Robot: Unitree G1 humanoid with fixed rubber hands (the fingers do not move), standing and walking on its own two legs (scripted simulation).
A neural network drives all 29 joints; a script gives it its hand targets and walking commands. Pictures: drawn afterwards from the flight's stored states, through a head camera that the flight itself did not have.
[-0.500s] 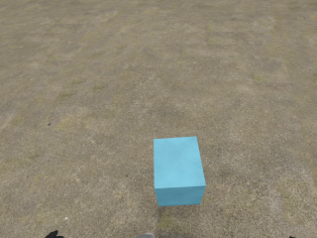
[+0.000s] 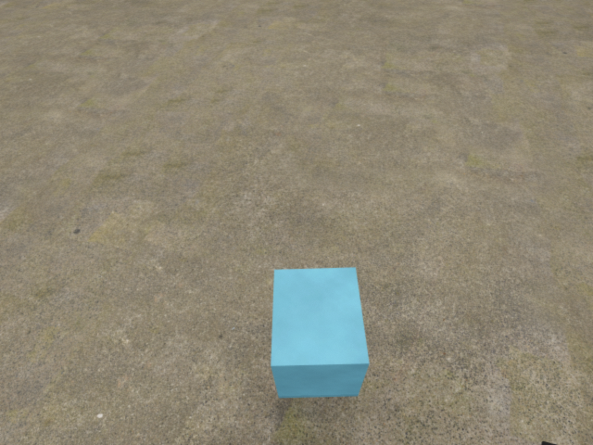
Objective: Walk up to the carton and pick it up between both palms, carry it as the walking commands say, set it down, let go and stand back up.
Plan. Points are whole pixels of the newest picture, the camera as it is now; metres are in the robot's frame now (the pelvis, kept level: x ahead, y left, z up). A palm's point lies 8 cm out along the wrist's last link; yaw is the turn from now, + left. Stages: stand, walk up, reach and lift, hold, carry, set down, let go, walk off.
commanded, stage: walk up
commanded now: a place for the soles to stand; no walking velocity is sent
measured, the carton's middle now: (316, 333) +0.53 -0.01 -0.60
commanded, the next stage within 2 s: reach and lift in 0.90 s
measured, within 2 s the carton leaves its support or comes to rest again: neither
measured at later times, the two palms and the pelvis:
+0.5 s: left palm out of the picture +0.10 +0.32 -0.09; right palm out of the picture +0.11 -0.33 -0.09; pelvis +0.02 +0.00 +0.00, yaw +0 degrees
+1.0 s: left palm out of the picture +0.12 +0.31 -0.09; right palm out of the picture +0.13 -0.32 -0.08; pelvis +0.01 +0.00 +0.00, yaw +0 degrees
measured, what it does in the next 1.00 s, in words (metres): stands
